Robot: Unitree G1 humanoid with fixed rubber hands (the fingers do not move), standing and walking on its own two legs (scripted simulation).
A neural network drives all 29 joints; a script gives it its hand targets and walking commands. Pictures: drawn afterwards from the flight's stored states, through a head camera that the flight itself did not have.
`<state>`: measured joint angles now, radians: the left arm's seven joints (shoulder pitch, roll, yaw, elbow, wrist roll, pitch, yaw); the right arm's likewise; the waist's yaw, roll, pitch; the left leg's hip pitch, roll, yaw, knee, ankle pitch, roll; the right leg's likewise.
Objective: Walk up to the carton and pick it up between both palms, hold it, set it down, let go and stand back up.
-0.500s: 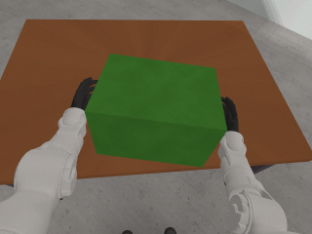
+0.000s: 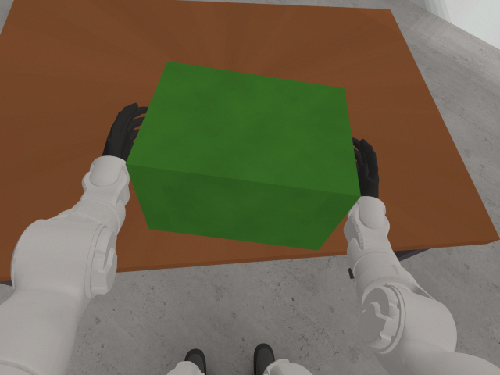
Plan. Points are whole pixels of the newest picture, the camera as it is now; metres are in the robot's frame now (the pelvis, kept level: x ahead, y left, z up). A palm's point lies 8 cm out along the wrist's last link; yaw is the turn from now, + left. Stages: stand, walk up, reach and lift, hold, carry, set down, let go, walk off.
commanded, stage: set down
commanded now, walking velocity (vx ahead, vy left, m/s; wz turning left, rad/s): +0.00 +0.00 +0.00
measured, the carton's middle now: (245, 159) +0.46 -0.03 -0.02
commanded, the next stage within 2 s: none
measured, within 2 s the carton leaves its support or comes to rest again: rests again in 0.40 s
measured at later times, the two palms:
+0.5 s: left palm (119, 152) +0.46 +0.19 +0.01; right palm (358, 188) +0.39 -0.22 +0.00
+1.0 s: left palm (121, 155) +0.46 +0.19 -0.01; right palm (355, 189) +0.40 -0.22 -0.02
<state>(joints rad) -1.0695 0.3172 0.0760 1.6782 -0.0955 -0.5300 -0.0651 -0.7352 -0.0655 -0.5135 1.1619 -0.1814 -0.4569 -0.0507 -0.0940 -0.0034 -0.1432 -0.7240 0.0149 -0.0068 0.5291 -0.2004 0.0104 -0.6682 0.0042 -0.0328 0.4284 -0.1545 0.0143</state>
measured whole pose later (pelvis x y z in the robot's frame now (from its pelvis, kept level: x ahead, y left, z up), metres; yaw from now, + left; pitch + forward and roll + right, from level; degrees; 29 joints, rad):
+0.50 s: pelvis +0.00 +0.00 +0.00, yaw +1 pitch +25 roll -2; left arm -1.10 0.33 0.16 1.68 -0.01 -0.61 -0.07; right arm -0.78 -0.06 -0.61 1.19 -0.24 -0.55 -0.04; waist -0.10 0.00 -0.11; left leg -0.77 0.01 -0.01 0.51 -0.18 0.01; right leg -0.71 -0.01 -0.05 0.41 -0.14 0.02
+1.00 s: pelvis +0.00 +0.00 -0.01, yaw +0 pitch +27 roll -2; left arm -1.06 0.33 0.13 1.66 -0.04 -0.61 -0.08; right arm -0.79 -0.09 -0.52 1.28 -0.16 -0.58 -0.05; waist -0.10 0.01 -0.15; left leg -0.81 0.02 0.00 0.55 -0.21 0.01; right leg -0.75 -0.01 -0.06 0.45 -0.16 0.02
